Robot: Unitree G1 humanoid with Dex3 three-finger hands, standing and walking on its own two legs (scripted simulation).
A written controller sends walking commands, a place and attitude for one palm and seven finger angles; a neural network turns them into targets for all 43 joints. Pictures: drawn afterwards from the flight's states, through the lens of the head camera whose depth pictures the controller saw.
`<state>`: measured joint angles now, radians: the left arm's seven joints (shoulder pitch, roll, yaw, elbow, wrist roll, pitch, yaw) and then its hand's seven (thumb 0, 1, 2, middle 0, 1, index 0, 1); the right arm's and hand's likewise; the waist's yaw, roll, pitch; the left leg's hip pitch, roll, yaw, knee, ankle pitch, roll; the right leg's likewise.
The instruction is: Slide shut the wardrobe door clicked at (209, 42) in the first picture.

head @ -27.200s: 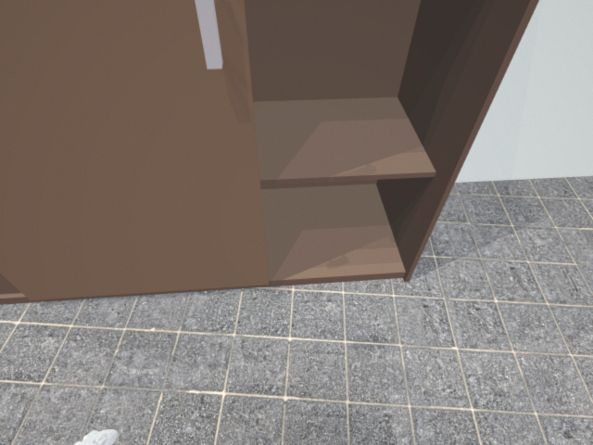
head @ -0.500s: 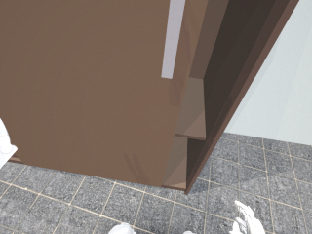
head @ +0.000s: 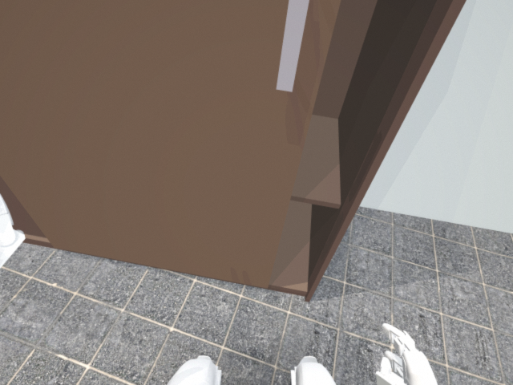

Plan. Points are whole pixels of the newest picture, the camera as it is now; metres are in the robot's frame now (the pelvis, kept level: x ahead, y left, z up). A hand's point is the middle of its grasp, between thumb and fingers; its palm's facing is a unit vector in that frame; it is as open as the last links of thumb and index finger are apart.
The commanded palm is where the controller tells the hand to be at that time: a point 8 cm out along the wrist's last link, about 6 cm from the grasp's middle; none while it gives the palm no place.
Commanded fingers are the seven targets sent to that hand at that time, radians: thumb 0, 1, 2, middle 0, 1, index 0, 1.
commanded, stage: stop stepping back and stand still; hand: left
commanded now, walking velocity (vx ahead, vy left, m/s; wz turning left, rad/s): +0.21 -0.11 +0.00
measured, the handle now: (295, 23) +0.56 +0.02 +0.30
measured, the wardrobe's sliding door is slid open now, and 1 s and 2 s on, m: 0.15 0.15 0.15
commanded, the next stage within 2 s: let the arm hang, fingers relaxed in 1.18 s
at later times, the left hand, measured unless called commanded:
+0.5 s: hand out of the picture +0.11 +0.26 +0.22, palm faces +0.40 -0.87 -0.30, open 7.4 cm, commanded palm +0.05 +0.29 +0.23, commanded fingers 0.00 0.90 0.90 -0.20 -0.30 -0.20 -0.30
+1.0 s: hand out of the picture +0.05 +0.23 +0.22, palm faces +0.38 -0.80 -0.45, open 7.4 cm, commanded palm -0.01 +0.28 +0.23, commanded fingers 0.00 0.90 0.90 -0.20 -0.30 -0.20 -0.30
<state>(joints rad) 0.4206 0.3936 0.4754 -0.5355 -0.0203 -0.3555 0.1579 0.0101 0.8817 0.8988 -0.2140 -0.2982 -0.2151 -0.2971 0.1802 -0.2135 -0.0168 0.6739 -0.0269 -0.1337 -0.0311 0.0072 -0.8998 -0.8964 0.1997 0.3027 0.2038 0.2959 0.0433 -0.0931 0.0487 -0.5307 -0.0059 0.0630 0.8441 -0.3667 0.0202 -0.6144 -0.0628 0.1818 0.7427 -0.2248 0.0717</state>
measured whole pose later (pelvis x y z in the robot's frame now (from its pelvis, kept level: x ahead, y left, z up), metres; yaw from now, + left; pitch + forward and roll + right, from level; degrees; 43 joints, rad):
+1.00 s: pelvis -0.17 -0.01 +0.03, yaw -3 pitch -3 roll +1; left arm 0.49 0.42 0.42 -0.45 0.00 -0.22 0.14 0.01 0.89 0.90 -0.21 -0.30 -0.21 -0.30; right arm 0.26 -0.17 0.01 0.63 -0.01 -0.13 -0.05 0.01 -0.90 -0.90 0.20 0.30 0.20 0.30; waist -0.03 -0.05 -0.01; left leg -0.32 0.02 0.01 0.65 -0.32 0.01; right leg -0.32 0.02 -0.04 0.65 -0.33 -0.03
